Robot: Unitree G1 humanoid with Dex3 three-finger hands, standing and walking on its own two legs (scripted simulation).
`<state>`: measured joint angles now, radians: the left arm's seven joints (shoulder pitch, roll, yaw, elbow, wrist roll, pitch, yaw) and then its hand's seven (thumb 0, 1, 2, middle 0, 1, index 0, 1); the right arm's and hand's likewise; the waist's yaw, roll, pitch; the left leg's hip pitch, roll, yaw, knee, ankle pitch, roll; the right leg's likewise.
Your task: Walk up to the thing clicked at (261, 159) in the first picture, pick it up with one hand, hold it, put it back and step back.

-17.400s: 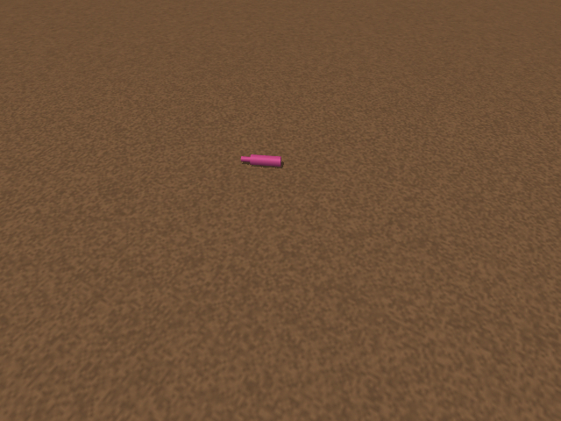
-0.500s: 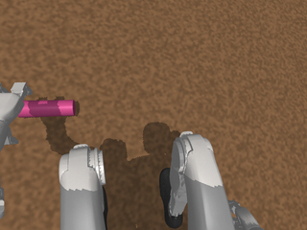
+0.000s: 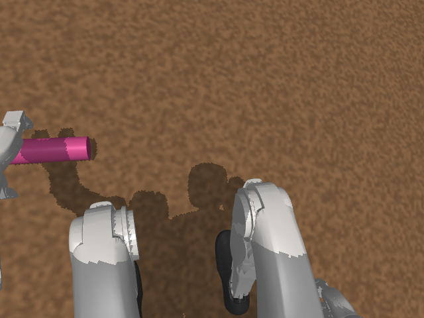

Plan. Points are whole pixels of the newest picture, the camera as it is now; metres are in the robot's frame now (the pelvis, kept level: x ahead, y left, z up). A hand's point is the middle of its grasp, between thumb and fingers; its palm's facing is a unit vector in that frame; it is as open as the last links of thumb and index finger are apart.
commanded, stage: rise first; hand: left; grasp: from above
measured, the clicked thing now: (36, 150) +0.47 +0.33 -0.29
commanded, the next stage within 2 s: approach in 1.64 s
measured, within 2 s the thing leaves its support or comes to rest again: neither
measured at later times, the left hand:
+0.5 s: hand (9, 159) +0.42 +0.33 -0.18, palm faces -0.46 -0.06 -0.88, open 14.2 cm
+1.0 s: hand (6, 154) +0.43 +0.33 -0.18, palm faces -0.46 -0.05 -0.88, open 14.2 cm
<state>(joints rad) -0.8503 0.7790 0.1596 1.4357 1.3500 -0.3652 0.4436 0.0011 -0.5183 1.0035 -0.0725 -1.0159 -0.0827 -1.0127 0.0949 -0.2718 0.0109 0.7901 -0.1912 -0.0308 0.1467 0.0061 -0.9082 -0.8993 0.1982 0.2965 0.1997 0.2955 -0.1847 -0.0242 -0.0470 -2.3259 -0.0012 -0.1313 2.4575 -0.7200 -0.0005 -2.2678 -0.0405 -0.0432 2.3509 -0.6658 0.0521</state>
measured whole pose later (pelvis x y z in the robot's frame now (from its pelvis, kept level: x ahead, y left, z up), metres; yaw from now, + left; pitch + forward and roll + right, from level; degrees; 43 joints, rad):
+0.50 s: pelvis +0.00 +0.00 -0.01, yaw -1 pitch +33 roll -9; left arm -0.89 0.81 0.16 1.47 1.37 -0.36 0.46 0.00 -0.56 1.04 -0.08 -1.01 -0.07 -1.03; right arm 0.09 -0.27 0.04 0.78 -0.20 -0.04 0.16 0.01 -0.91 -0.90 0.20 0.30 0.20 0.30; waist -0.21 -0.03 -0.03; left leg -2.35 -0.01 -0.14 2.48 -0.73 0.00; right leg -2.28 -0.04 -0.05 2.36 -0.67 0.06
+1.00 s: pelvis +0.00 +0.00 -0.01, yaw -1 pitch +33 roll -10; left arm -0.89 0.84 0.16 1.44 1.35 -0.35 0.42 0.00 -0.57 1.05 -0.08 -1.02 -0.07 -1.04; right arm 0.11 -0.27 0.05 0.77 -0.20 -0.03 0.16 0.01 -0.92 -0.90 0.20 0.30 0.20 0.30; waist -0.22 -0.02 -0.03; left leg -2.35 -0.01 -0.15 2.48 -0.72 0.00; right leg -2.28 -0.04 -0.06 2.36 -0.67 0.06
